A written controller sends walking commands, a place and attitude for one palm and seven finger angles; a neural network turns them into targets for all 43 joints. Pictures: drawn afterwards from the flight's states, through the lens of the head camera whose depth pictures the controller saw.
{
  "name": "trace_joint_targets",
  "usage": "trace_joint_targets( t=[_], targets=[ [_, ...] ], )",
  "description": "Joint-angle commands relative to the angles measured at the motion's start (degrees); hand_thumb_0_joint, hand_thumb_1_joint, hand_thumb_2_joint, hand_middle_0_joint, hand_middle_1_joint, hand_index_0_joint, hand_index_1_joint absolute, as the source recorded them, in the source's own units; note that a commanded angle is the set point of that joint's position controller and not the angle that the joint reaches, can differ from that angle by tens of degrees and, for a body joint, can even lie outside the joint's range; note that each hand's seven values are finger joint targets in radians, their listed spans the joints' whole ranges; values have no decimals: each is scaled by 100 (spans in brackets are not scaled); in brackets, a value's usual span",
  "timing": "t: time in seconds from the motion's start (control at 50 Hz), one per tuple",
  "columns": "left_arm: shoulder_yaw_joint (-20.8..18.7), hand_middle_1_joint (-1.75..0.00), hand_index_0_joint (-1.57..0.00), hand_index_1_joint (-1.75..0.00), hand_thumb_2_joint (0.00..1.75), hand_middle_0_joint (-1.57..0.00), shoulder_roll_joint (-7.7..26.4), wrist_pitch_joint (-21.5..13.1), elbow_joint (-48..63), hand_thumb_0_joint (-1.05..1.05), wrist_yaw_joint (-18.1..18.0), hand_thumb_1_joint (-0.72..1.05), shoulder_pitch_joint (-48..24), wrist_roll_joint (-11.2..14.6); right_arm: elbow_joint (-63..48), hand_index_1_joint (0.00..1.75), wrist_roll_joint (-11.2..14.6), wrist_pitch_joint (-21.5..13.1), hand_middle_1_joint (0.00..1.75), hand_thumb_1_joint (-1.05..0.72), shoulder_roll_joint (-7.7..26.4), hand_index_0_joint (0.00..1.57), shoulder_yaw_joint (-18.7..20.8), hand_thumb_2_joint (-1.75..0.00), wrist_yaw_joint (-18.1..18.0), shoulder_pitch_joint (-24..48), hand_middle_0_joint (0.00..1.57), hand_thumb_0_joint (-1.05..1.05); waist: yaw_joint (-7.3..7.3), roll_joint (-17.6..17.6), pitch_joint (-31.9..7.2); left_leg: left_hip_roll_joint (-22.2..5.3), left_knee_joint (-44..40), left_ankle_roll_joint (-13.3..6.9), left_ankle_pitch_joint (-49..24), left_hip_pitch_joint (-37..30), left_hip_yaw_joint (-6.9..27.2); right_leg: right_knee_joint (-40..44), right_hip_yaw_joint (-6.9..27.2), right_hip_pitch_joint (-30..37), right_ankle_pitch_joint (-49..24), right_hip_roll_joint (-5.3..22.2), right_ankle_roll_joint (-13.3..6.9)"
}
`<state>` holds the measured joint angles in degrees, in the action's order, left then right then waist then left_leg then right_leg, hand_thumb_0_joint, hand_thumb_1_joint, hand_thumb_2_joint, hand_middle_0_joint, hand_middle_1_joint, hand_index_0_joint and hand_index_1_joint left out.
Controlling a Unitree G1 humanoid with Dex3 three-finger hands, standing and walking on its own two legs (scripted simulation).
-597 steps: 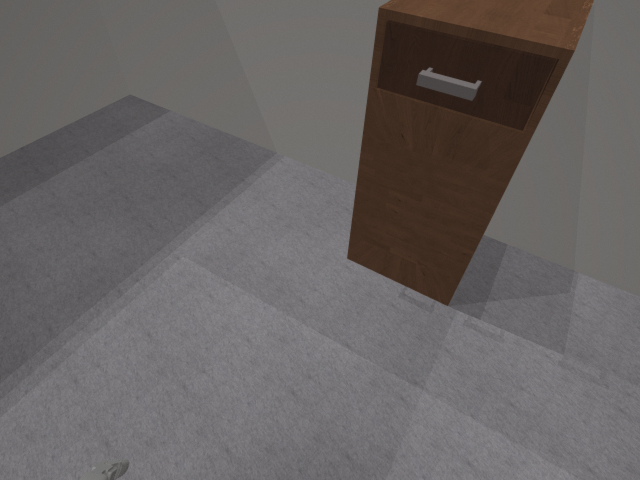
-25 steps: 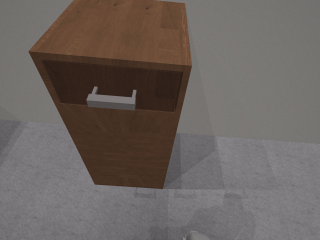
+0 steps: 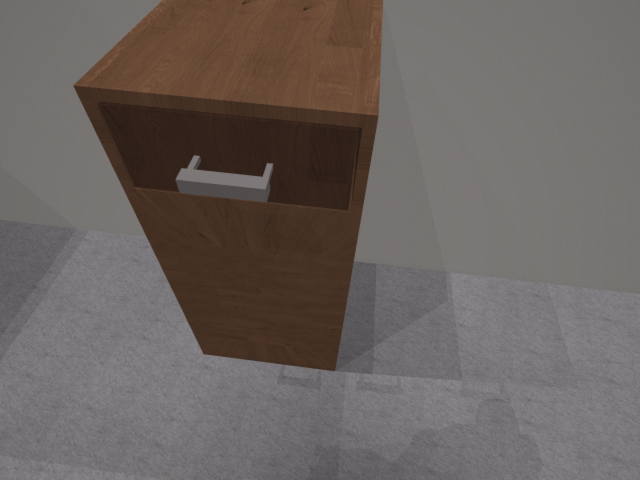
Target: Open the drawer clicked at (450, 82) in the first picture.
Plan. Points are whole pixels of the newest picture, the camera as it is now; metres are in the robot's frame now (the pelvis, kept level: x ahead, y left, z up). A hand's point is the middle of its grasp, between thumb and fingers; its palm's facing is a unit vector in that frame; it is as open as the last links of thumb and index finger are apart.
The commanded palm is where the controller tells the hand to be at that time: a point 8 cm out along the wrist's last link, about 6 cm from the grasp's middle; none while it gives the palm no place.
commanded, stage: come to a stop and stand still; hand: left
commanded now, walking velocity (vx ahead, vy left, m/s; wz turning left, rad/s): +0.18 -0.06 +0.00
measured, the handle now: (228, 175) +0.52 +0.19 +0.06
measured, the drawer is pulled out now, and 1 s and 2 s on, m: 0.00 0.00 0.00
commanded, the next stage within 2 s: look again from close up in 0.88 s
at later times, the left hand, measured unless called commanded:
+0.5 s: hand out of the picture +0.00 +0.19 -0.17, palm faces -0.06 -0.99 -0.14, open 7.4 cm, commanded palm none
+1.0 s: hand out of the picture +0.03 +0.19 -0.18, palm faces +0.02 -0.98 -0.21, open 7.3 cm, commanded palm none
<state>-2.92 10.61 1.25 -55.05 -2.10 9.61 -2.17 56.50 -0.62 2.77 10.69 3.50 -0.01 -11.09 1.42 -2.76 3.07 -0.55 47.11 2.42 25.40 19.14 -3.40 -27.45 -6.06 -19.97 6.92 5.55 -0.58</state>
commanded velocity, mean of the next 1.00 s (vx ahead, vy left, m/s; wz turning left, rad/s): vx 0.04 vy -0.06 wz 0.00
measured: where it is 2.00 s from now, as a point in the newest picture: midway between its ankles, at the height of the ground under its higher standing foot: outside the picture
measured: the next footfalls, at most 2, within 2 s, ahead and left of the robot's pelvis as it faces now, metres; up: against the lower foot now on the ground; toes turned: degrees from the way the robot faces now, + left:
left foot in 0.06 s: +0.00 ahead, +0.12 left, +0.00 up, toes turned -5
right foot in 0.56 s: +0.00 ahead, -0.11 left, +0.00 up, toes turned -7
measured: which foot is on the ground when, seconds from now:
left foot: up 0.00-0.04, down 0.06-1.00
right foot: down 0.00-0.06, up 0.08-0.54, down 0.56-1.00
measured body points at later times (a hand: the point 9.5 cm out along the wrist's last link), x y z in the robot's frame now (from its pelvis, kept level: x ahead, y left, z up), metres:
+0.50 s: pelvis -0.01 +0.02 +0.01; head +0.02 +0.04 +0.46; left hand +0.00 +0.24 -0.16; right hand -0.09 -0.18 -0.14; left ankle -0.03 +0.13 -0.74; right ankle -0.03 -0.12 -0.70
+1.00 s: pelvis +0.00 +0.01 +0.00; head -0.02 +0.01 +0.45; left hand +0.03 +0.24 -0.16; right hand +0.06 -0.22 -0.15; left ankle -0.03 +0.13 -0.74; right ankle -0.04 -0.12 -0.74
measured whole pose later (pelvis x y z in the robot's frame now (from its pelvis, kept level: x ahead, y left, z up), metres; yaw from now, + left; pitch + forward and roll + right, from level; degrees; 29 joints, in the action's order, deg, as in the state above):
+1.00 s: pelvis +0.00 +0.01 +0.00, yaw -2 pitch -2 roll -1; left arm -0.5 9.1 0.0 -58.9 -2.7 18.0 -1.2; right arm 59.0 -0.8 -0.2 9.7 1.1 -2.1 -12.6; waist 0.1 0.5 -0.6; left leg -2.7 31.6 0.3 20.3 8.8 -4.3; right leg -29.9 -3.8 -8.2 19.1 2.8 1.7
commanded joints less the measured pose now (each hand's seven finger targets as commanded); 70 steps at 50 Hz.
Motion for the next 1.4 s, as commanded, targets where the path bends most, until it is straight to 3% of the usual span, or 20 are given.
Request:
trace_joint_targets(
  t=[0.0,0.02,0.04,0.06,0.08,0.16,0.38,0.42,0.44,0.46,0.48,0.5,0.54,0.58,0.62,0.66,0.74,0.9,1.1,1.38],
  targets=[
    [-254,-30,-20,-30,90,-20,1059,28,254,0,10,90,40,54,115,30,-24,-139,30,-90,168,20,-51,-90,1,-1415,20,0,-352,-640,-580,124,-2105,-149,-764,-1726,-279,1291,1184,-561,2265,825,-263],
    [-174,-30,-20,-30,90,-20,814,54,238,0,44,90,99,94,166,30,-45,-188,30,-90,324,20,-34,-90,-37,-1594,20,0,-430,54,-566,-163,-2687,-195,-508,-1978,7,715,842,-811,2456,451,-18],
    [-81,-30,-20,-30,90,-20,370,73,287,0,71,90,232,142,85,30,-112,-229,30,-90,736,20,48,-90,-72,-1489,20,0,-414,1680,-286,-1317,-3665,-486,868,-1419,1680,-663,333,-1210,2413,-197,227],
    [-50,-30,-20,-30,90,-20,247,84,342,0,88,90,42,129,-182,30,-148,-192,30,-90,1061,20,59,-90,-121,-1001,20,0,-377,2241,418,-2044,-4390,-907,1771,-3,2473,-1539,319,-1170,2188,-389,241],
    [-106,-30,-20,-30,90,-20,363,64,349,0,146,90,-2,115,-333,30,-197,-180,30,-90,1081,20,10,-90,-145,-525,20,0,-205,1758,781,-2204,-4626,-1222,2055,850,2451,-2188,607,-923,1813,-241,186],
    [-110,-30,-20,-30,90,-20,355,-18,-257,0,269,90,749,31,-170,30,-101,-422,30,-90,643,20,-126,-90,-212,-561,20,0,-38,836,431,-1386,-4115,-771,206,-458,1373,-3337,722,-1370,768,-397,222],
    [18,-30,-20,-30,90,-20,112,17,-320,0,215,90,453,78,547,30,-133,-491,30,-90,441,20,-153,-90,-358,-1797,20,0,-415,1058,49,-1715,-3423,-1124,-3052,-1642,1135,-2255,514,-1079,1402,-158,337],
    [70,-30,-20,-30,90,-20,-14,-17,-359,0,201,90,339,117,633,30,-141,-462,30,-90,421,20,-153,-90,-341,-1747,20,0,-440,1215,18,-1584,-3296,-1117,-3192,-1397,997,-1613,339,-507,1612,-222,304],
    [146,-30,-20,-30,90,-20,810,-44,35,0,198,90,554,11,85,30,-85,-346,30,-90,1075,20,-18,-90,-275,-1027,20,0,-156,1122,108,-1539,-3507,-1024,-410,-163,863,-1689,164,245,2004,-196,37],
    [209,-30,-20,-30,90,-20,229,-44,-79,0,252,90,1186,38,-180,30,-138,-440,30,-90,1121,20,31,-90,-222,-377,20,0,171,1017,-77,-1313,-2948,-820,451,405,644,-975,226,643,1148,-199,34],
    [188,-30,-20,-30,90,-20,125,-103,-276,0,217,90,1413,2,-117,30,-150,-447,30,-90,761,20,-26,-90,-219,-518,20,0,97,1115,-456,-863,-2386,-684,-314,26,566,-123,35,955,688,-469,65],
    [176,-30,-20,-30,90,-20,230,-183,-327,0,137,90,1508,54,31,30,-80,-443,30,-90,443,20,-96,-90,-227,-913,20,0,21,544,-769,-649,-1761,-565,-1048,-109,281,208,336,1283,160,-220,28],
    [131,-30,-20,-30,90,-20,599,-261,-216,0,29,90,1336,75,35,30,-63,-393,30,-90,-78,20,-242,-90,-190,-1274,20,0,-185,-391,-779,-157,-1056,-365,-346,346,-96,553,1335,1552,-728,703,-397],
    [102,-30,-20,-30,90,-20,591,-227,-121,0,17,90,1136,51,3,30,-30,-365,30,-90,-229,20,-229,-90,-149,-1343,20,0,-335,231,-549,-66,-857,-328,-467,268,-100,120,815,1437,-1930,651,-479],
    [52,-30,-20,-30,90,-20,575,-286,-322,0,-47,90,1349,85,34,30,-48,-349,30,-90,60,20,-222,-90,-243,-1154,20,0,-155,-1410,-494,-189,-608,-295,-335,622,-95,-170,882,1843,-4400,642,-511],
    [118,-30,-20,-30,90,-20,475,-236,-254,0,-61,90,1149,93,55,30,-17,-324,30,-90,35,20,-215,-90,-247,-1237,20,0,-304,-857,-254,-202,-1088,-280,-673,74,-98,-170,736,1411,-3800,600,-463],
    [124,-30,-20,-30,90,-20,327,-192,-200,0,-96,90,1290,133,335,30,-70,-366,30,-90,336,20,-171,-90,-251,-1367,20,0,-210,1157,-186,-749,-1468,-374,-4867,-1043,198,-332,346,856,-1398,-43,-55],
    [111,-30,-20,-30,90,-20,417,-211,-168,0,-63,90,1197,118,151,30,-39,-300,30,-90,431,20,-150,-90,-239,-718,20,0,-206,29,-112,-564,-1847,-337,-3081,-939,111,34,466,1087,-1815,102,-32],
    [201,-30,-20,-30,90,-20,336,-197,-393,0,-45,90,1338,117,316,30,7,-308,30,-90,398,20,-209,-90,-168,-531,20,0,-154,263,294,-521,-2540,-381,-1799,-783,255,659,574,917,-102,76,65],
    [233,-30,-20,-30,90,-20,38,-180,-718,0,-65,90,1762,94,593,30,11,-307,30,-90,310,20,-192,-90,-141,-968,20,0,-93,443,451,-578,-3262,-429,-261,-193,608,693,439,959,619,18,125]
  ],
)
